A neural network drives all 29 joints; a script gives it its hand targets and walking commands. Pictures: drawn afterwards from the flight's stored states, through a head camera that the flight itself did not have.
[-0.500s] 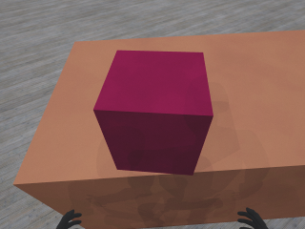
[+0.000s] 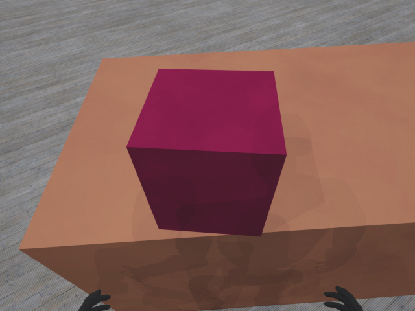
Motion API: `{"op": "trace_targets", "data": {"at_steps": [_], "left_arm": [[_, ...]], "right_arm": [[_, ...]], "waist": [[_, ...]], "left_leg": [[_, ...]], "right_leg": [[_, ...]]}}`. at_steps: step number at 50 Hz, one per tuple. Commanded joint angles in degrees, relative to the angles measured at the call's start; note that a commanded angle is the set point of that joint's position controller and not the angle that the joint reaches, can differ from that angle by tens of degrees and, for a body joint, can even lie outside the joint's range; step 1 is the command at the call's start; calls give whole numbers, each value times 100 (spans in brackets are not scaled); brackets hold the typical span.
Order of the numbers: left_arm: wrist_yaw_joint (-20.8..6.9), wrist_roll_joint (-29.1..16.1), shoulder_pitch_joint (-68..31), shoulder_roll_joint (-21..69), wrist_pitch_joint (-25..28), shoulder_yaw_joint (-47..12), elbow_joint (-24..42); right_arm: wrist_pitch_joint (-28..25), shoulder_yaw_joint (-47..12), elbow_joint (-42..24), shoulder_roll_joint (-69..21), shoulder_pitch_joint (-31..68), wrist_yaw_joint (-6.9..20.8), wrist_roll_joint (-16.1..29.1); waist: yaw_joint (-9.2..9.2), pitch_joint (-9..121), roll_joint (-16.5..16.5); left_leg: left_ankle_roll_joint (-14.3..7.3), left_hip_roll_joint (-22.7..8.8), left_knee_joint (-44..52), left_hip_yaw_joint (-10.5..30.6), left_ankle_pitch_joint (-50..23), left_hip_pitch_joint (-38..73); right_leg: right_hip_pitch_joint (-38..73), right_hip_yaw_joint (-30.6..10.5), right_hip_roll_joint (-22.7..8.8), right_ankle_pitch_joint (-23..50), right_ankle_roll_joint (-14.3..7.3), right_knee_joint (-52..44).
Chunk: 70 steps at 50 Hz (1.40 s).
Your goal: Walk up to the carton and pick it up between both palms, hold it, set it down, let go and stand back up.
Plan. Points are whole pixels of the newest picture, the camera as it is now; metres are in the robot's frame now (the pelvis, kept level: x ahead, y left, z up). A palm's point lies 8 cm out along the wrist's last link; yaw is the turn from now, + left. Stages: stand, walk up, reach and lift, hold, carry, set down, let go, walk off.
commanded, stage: stand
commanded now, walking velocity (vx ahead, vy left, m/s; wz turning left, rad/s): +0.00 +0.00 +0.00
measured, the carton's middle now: (211, 156) +0.38 -0.01 +0.10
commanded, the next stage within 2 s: none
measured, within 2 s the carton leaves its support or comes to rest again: neither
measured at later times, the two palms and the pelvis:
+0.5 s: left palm out of the picture +0.12 +0.26 -0.09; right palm out of the picture +0.09 -0.26 -0.10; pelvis -0.01 +0.00 +0.00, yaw +0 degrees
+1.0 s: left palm out of the picture +0.10 +0.27 -0.10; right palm out of the picture +0.07 -0.26 -0.11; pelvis -0.02 +0.00 +0.00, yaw +0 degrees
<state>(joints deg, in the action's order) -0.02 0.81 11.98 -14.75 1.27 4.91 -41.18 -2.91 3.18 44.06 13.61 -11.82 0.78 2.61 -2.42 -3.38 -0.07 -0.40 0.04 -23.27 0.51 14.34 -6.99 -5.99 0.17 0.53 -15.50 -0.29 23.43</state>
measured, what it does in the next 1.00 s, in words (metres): stands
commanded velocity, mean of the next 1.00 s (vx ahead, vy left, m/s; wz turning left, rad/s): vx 0.00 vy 0.00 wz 0.00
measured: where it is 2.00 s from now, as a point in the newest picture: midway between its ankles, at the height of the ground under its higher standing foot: outside the picture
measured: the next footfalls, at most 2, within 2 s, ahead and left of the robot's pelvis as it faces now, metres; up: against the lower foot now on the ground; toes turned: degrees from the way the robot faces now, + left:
none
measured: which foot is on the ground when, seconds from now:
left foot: down 0.00-1.00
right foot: down 0.00-1.00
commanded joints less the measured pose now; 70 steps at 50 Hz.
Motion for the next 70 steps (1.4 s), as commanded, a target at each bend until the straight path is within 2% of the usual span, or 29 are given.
{"op": "trace_targets", "data": {"at_steps": [1,24,70], "left_arm": [[41,38,-207,-1449,153,153,-24],[49,24,-217,-1444,156,135,-204],[28,-2,-269,-1459,166,90,-603]], "right_arm": [[-46,229,27,1571,241,-157,-485],[-53,202,178,1553,250,-169,-484],[-68,146,505,1575,300,-155,-480]], "waist": [[277,828,206],[271,809,218],[277,457,278]], "left_leg": [[-191,-678,202,385,-2214,284],[-184,-696,258,403,-2121,287],[-178,-706,531,490,-1282,-16]], "right_leg": [[196,-435,-755,2204,-243,-200],[208,-466,-772,2125,-242,-283],[38,-569,-778,1388,-227,-561]]}}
